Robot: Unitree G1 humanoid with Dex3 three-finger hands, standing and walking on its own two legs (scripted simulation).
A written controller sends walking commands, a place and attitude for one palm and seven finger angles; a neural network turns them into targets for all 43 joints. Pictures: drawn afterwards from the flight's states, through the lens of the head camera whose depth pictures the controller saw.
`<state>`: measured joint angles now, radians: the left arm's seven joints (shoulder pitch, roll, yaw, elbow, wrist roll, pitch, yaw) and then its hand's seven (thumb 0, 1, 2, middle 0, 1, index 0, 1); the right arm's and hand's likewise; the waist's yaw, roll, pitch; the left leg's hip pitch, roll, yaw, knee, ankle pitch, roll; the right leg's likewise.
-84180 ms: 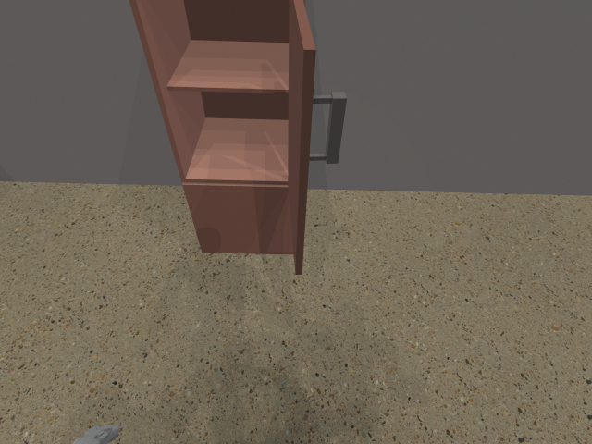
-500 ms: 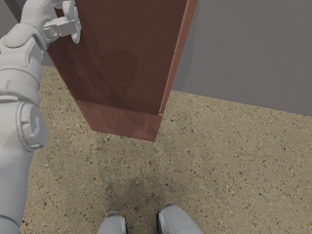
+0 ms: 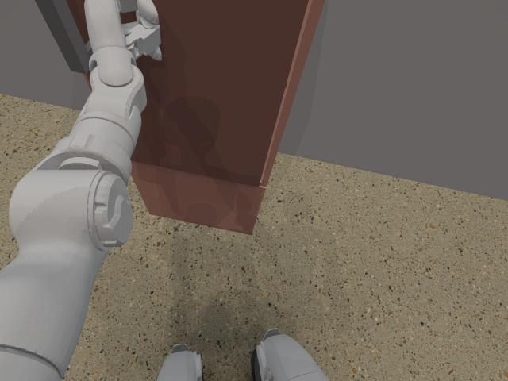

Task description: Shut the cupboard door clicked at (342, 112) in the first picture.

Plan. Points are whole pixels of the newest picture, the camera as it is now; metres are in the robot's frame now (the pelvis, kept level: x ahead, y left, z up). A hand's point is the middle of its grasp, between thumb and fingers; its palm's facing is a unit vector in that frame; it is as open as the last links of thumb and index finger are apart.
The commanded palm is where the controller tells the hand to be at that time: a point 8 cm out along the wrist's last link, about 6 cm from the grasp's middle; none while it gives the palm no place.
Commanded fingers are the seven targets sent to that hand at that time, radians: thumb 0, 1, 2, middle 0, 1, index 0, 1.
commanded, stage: pull the fist back off the door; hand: left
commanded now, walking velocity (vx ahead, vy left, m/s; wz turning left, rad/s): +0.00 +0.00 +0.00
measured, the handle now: (69, 15) +0.63 +0.16 +0.15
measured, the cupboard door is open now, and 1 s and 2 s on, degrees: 0 0 0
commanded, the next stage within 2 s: draw the hand back to the body in 0.54 s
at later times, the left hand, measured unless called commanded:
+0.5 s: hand (165, 66) +0.53 +0.04 +0.15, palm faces +0.07 -1.00 -0.01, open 3.1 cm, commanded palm +0.49 +0.09 +0.16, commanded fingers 0.00 0.90 0.90 -1.30 -1.50 -1.30 -1.50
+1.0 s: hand (109, 107) +0.44 +0.10 +0.17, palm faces +0.09 -1.00 -0.01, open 3.1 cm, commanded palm +0.39 +0.15 +0.18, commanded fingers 0.00 0.90 0.90 -1.30 -1.50 -1.30 -1.50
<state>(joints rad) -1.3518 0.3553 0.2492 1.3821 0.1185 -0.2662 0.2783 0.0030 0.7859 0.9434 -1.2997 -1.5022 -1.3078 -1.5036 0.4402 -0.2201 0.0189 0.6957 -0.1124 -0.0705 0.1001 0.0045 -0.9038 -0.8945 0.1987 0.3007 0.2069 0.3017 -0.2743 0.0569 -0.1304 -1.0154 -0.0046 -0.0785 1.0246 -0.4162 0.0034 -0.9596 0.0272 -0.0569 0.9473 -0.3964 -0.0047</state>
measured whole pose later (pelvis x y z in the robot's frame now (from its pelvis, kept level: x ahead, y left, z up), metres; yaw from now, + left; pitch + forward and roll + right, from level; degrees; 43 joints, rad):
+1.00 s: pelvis +0.04 -0.02 +0.05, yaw -1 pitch +6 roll +0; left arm -0.42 0.15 0.17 0.55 -0.13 -0.17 0.04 0.02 0.90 0.90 -1.30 -1.50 -1.30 -1.50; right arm 0.34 -0.23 -0.01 0.61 0.03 0.03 -0.01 0.01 -0.90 -0.89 0.20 0.30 0.20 0.30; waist -0.03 0.06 -0.11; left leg -0.42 0.01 -0.02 0.67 -0.36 -0.01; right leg -0.42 0.04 0.01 0.68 -0.36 -0.03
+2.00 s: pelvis +0.04 +0.00 +0.07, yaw +1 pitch -4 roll +0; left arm 0.46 0.33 0.36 -0.36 -0.07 -0.07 0.11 0.02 0.89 0.90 -0.29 -0.39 -0.29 -0.39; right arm 0.20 -0.23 0.01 0.64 0.01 -0.07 -0.08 0.02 -0.90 -0.90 0.20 0.30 0.21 0.30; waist 0.08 0.08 -0.01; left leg -0.11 -0.03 -0.04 0.44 -0.25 0.02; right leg -0.09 -0.01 -0.01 0.41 -0.25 0.01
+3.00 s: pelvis -0.03 +0.02 +0.06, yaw +0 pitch +0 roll -1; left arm 0.54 0.41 0.41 -0.44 -0.04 -0.18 0.15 0.01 0.88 0.90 -0.21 -0.30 -0.21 -0.31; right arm 0.22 -0.22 0.00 0.54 0.02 0.02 -0.09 0.01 -0.90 -0.89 0.20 0.30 0.21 0.30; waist 0.00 0.02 -0.03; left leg -0.39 -0.03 -0.02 0.60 -0.23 0.05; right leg -0.35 -0.01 0.00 0.54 -0.20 0.03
